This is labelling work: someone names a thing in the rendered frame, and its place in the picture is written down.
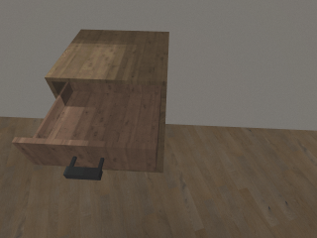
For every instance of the drawer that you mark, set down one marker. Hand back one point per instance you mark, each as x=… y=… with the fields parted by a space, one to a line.
x=90 y=121

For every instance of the handle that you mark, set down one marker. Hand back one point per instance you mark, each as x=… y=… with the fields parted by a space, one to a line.
x=72 y=172

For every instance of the cabinet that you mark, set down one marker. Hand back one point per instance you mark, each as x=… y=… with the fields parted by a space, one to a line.
x=116 y=57

